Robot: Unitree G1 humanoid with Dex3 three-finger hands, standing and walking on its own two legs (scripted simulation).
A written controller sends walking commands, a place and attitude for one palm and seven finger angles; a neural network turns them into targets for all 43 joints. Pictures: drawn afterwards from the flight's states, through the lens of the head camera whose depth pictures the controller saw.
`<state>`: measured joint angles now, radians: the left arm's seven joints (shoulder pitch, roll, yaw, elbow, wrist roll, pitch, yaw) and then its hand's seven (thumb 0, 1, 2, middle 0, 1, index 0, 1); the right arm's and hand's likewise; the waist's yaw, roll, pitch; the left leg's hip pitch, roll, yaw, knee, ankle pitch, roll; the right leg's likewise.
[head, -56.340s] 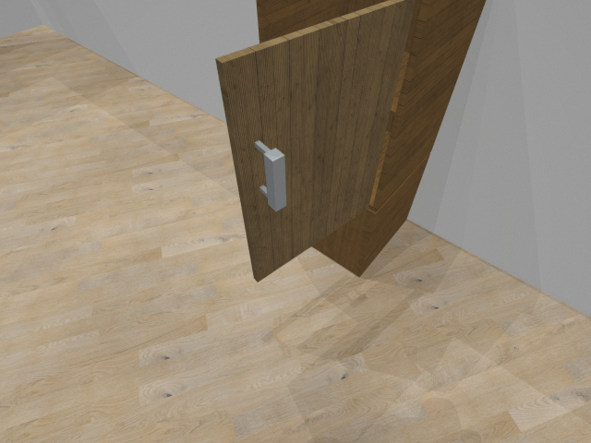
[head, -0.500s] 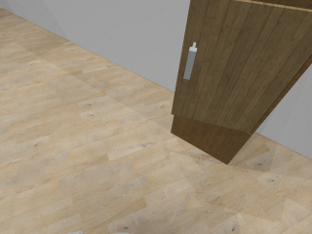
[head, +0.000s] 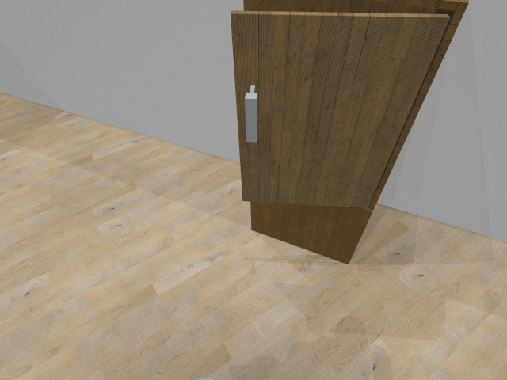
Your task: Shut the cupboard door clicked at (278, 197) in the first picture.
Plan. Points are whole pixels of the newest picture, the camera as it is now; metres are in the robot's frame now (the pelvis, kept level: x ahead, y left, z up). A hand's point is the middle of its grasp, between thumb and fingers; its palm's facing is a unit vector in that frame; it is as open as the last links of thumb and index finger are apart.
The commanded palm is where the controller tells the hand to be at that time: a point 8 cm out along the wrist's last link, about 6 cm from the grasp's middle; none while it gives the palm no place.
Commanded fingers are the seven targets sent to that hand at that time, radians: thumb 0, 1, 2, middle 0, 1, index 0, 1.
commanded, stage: take the last steps up to it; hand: left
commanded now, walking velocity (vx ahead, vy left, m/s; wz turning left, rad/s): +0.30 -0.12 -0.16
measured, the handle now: (252, 113) +0.69 +0.04 +0.04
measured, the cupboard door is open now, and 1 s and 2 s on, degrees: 19 19 19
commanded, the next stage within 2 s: come to a stop and stand still in 0.50 s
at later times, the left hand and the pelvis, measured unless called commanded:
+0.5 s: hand (184, 331) +0.24 +0.16 -0.16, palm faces -0.12 -0.98 -0.17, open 7.4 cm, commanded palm none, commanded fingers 0.00 0.90 0.90 -0.20 -0.30 -0.20 -0.30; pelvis +0.14 -0.02 +0.01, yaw -6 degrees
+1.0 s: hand (208, 306) +0.30 +0.12 -0.19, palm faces +0.01 -0.98 -0.21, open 7.3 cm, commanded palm none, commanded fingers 0.00 0.90 0.90 -0.20 -0.30 -0.20 -0.30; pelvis +0.23 -0.07 -0.01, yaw -4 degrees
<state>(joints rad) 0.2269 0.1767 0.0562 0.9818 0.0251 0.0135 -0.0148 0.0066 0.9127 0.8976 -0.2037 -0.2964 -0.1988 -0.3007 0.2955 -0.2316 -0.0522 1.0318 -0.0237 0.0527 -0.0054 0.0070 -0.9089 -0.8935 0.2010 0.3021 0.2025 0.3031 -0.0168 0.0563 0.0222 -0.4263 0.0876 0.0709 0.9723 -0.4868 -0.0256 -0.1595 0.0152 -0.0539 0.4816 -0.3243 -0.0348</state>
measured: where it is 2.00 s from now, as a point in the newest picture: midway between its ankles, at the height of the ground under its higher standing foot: outside the picture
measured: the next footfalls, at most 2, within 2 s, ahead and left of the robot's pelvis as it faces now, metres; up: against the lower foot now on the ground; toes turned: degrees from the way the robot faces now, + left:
left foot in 0.20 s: +0.14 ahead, +0.12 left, +0.00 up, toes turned +6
right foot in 0.60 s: +0.27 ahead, -0.20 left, +0.00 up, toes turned -11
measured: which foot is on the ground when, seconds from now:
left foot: up 0.00-0.18, down 0.20-0.60, up 0.62-0.94, down 0.96-1.00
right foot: down 0.00-0.20, up 0.22-0.58, down 0.60-0.96, up 0.98-1.00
